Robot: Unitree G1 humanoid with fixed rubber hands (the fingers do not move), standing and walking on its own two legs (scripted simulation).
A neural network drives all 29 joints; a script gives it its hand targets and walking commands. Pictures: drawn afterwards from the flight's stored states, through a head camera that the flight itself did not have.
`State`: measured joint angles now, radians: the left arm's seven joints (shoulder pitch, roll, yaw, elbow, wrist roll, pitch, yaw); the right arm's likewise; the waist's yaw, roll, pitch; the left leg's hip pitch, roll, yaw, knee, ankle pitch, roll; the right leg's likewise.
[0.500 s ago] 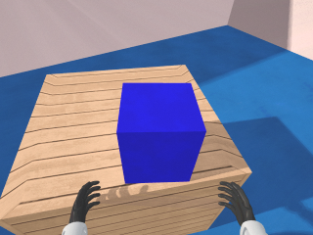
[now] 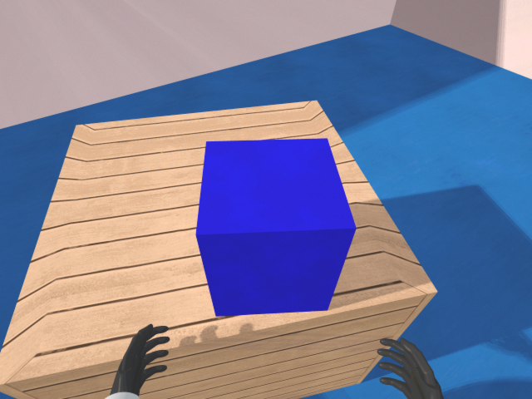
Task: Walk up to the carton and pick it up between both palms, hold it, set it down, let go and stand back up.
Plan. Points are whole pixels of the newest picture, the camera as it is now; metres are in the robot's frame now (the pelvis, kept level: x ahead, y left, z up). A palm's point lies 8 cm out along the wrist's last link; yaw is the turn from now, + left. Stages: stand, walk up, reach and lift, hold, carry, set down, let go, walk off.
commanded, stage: set down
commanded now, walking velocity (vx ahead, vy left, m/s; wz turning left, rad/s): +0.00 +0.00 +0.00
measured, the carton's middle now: (269, 230) +0.40 +0.02 +0.02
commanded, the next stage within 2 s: let go in 0.46 s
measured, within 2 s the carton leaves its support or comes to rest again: neither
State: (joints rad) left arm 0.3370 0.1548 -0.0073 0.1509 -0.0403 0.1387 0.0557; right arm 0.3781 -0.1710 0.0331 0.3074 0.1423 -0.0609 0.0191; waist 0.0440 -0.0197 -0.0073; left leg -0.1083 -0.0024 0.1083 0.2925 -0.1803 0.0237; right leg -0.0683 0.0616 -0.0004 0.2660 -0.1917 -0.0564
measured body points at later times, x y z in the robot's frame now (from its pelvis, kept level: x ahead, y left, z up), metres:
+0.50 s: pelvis -0.02 -0.02 +0.00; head -0.03 -0.02 +0.45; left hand +0.18 +0.22 -0.03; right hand +0.15 -0.21 -0.08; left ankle -0.01 +0.09 -0.75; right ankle -0.03 -0.08 -0.75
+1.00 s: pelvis -0.05 +0.00 +0.00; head -0.08 -0.02 +0.44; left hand +0.18 +0.22 -0.03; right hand +0.13 -0.20 -0.11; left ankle -0.01 +0.09 -0.75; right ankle -0.03 -0.08 -0.75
